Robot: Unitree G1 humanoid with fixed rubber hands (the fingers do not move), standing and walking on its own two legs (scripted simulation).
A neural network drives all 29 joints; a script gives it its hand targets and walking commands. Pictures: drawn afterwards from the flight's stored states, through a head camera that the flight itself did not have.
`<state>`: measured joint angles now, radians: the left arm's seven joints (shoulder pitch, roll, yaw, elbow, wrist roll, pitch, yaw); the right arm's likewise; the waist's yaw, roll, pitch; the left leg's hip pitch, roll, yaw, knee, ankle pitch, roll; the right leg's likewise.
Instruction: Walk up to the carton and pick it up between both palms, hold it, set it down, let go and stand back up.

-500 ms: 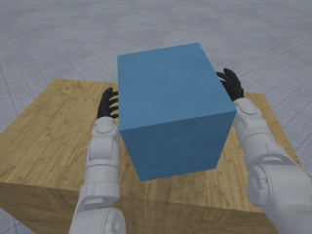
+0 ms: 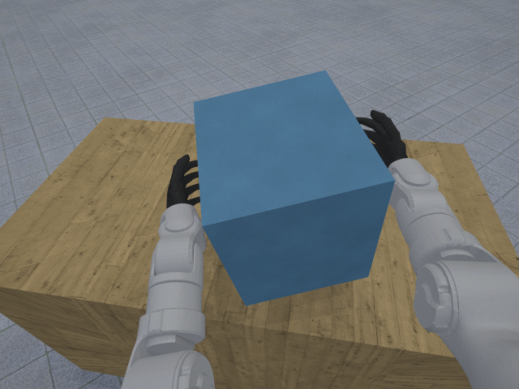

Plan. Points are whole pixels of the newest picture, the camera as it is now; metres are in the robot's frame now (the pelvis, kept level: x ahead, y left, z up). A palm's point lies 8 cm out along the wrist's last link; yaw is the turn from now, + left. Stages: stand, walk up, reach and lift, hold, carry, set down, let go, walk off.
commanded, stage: set down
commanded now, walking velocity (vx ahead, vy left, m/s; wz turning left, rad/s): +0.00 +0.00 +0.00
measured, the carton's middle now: (284, 192) +0.46 +0.03 +0.07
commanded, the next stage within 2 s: none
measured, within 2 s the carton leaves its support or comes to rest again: neither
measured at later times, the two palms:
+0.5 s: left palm (189, 214) +0.36 +0.18 +0.10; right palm (387, 163) +0.47 -0.14 +0.14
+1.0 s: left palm (190, 213) +0.37 +0.18 +0.10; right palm (387, 164) +0.47 -0.14 +0.14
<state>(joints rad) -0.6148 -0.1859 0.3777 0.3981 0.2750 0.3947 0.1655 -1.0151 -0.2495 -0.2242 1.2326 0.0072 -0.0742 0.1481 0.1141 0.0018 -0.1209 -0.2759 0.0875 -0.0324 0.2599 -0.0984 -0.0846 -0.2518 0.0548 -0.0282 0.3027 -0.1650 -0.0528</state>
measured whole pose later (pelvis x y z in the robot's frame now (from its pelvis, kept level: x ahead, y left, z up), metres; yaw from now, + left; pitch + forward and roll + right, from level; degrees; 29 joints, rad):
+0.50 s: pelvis +0.00 +0.00 +0.00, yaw -1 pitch +12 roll +0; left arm -0.63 -0.22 0.41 0.49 0.25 0.30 0.20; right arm -1.07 -0.29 -0.25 1.34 -0.04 -0.11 0.18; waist 0.17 0.02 -0.17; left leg -0.38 0.10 -0.01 0.28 -0.10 -0.08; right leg -0.37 0.06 -0.01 0.31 -0.15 -0.05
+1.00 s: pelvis +0.00 +0.00 +0.00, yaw -2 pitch +13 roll +0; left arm -0.66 -0.23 0.42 0.54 0.26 0.25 0.21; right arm -1.10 -0.31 -0.32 1.40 -0.08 -0.13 0.20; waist 0.17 0.01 -0.19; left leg -0.42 0.09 0.00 0.28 -0.09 -0.08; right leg -0.40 0.06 0.00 0.31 -0.14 -0.05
